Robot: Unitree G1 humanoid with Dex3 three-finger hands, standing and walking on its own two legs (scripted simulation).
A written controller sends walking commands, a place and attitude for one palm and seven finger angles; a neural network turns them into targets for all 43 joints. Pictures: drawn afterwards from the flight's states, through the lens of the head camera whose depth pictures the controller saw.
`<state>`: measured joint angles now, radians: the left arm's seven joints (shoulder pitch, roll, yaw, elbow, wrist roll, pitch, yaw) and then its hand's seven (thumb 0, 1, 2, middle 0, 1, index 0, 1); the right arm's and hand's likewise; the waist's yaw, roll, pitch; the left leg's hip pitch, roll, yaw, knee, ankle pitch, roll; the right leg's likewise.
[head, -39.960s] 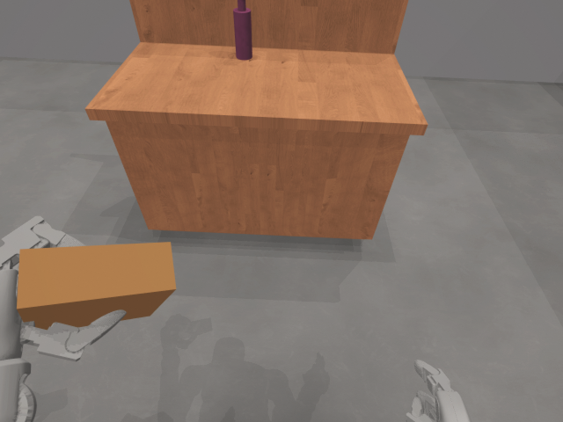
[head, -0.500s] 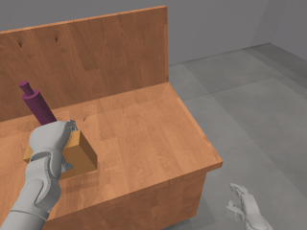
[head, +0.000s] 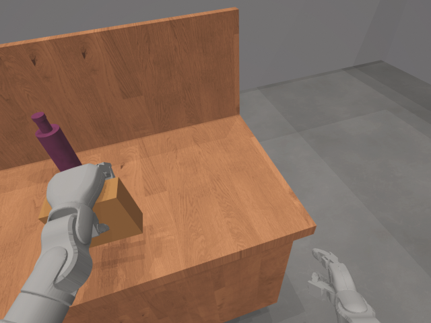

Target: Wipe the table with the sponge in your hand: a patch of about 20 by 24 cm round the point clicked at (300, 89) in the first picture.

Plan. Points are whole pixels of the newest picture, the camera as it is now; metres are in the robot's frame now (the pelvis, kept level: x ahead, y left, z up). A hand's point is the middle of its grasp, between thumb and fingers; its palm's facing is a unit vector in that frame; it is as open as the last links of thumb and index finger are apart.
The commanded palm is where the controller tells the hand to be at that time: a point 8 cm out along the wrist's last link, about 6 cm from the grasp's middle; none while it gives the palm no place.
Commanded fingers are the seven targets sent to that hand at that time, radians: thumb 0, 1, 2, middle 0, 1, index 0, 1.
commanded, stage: bring the sponge back beside the body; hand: left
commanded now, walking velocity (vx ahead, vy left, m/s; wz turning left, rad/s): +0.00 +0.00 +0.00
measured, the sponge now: (102, 221) +0.27 +0.28 +0.05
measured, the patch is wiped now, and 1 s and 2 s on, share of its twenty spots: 1.00 1.00 1.00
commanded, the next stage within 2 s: step back with the hand held close in 1.48 s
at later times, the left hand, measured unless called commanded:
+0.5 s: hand (80, 219) +0.23 +0.28 +0.11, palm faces +0.10 -0.12 -0.99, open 9.4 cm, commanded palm +0.20 +0.28 +0.18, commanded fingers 0.00 0.10 1.30 -1.20 -1.60 -1.20 -1.60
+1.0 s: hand (66, 245) +0.18 +0.28 +0.11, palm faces +0.10 -0.14 -0.99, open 9.4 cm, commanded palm +0.15 +0.27 +0.18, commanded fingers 0.00 0.10 1.30 -1.20 -1.60 -1.20 -1.60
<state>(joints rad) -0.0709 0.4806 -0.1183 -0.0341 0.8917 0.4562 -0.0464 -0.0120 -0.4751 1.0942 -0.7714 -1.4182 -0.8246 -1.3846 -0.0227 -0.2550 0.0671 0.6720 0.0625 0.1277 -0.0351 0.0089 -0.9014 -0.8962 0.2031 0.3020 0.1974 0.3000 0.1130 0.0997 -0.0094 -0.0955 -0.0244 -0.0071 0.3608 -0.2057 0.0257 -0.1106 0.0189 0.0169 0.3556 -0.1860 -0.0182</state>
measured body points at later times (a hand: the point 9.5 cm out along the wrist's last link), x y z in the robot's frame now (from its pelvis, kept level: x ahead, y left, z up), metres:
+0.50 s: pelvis +0.00 +0.00 +0.00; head -0.03 -0.04 +0.45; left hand +0.22 +0.28 +0.17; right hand +0.26 -0.19 -0.07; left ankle +0.00 +0.10 -0.75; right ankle +0.01 -0.11 -0.75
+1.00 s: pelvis -0.02 -0.01 +0.00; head -0.05 -0.05 +0.44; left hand +0.17 +0.28 +0.16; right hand +0.25 -0.19 -0.07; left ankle +0.00 +0.10 -0.75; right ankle +0.01 -0.11 -0.75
